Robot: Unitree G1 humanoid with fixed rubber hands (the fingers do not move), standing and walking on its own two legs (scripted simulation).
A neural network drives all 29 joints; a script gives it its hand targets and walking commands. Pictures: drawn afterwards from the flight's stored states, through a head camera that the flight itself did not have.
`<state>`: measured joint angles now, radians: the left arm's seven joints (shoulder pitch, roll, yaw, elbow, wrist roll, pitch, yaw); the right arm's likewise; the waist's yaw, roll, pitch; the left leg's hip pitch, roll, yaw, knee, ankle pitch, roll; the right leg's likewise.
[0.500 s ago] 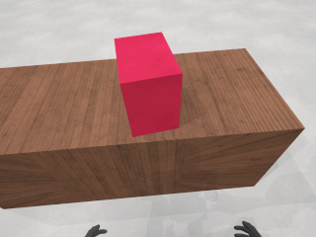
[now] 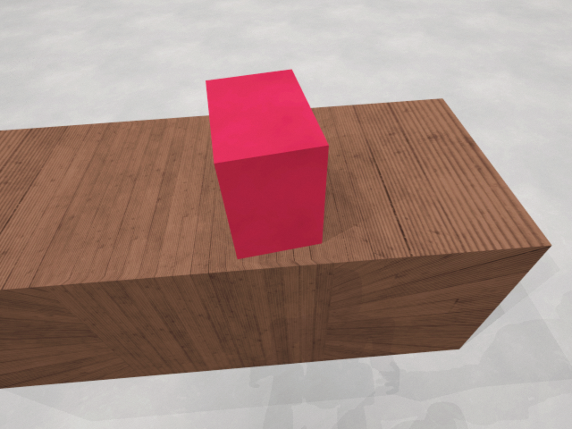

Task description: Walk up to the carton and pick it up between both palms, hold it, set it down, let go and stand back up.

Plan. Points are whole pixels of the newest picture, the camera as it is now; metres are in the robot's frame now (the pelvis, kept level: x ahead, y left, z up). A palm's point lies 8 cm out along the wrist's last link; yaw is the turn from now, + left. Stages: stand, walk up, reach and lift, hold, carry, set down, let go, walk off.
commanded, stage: walk up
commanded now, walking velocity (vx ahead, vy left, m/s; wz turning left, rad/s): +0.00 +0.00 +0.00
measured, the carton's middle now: (264, 163) +0.66 +0.08 -0.02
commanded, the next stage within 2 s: none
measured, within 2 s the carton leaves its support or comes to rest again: neither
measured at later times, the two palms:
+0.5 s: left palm out of the picture +0.10 +0.28 -0.13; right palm out of the picture +0.06 -0.25 -0.11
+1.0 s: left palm (153, 397) +0.21 +0.25 -0.13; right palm (459, 312) +0.34 -0.27 -0.11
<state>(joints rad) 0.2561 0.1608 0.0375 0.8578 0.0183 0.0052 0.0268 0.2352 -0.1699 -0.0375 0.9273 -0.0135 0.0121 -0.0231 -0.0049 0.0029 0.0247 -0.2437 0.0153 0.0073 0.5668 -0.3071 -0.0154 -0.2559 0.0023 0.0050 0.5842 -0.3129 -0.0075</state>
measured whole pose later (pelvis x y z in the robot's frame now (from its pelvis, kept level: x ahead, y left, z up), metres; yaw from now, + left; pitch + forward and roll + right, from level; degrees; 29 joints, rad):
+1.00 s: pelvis +0.19 -0.04 -0.03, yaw +13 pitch -5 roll -2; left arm 0.28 0.29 0.03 0.68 0.04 0.00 0.01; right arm 0.34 -0.27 -0.06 0.59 -0.02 -0.01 0.00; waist 0.02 0.02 0.15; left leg -0.39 0.02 -0.02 0.80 -0.34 0.00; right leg -0.34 -0.07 -0.19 0.76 -0.33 -0.01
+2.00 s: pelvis +0.19 -0.05 -0.01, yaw +21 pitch -3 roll -2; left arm 0.25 0.32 0.02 0.65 0.00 0.04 -0.01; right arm 0.25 -0.29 -0.04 0.64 -0.02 0.02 0.02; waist 0.01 0.00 0.10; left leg -0.41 -0.06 -0.12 0.70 -0.24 0.00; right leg -0.28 -0.07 -0.17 0.69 -0.35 -0.01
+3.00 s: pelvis +0.18 -0.04 +0.00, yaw +22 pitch -2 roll +0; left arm 0.36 0.26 0.01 0.68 0.01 -0.02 0.00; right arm 0.23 -0.25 -0.02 0.71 -0.01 0.01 0.02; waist 0.01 0.01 0.03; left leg -0.25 -0.02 0.00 0.55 -0.28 0.02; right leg -0.26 -0.04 -0.04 0.56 -0.27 0.01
